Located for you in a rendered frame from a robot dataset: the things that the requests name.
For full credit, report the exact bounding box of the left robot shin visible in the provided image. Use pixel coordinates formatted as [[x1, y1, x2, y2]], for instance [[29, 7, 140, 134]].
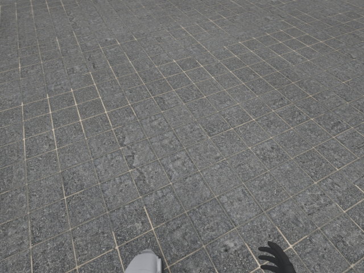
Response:
[[142, 250, 156, 255]]

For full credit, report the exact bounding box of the robot right hand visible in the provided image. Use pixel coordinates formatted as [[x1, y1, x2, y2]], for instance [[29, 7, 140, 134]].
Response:
[[258, 241, 296, 273]]

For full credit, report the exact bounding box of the robot left thigh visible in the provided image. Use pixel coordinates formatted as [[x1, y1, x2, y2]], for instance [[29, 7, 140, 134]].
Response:
[[124, 253, 162, 273]]

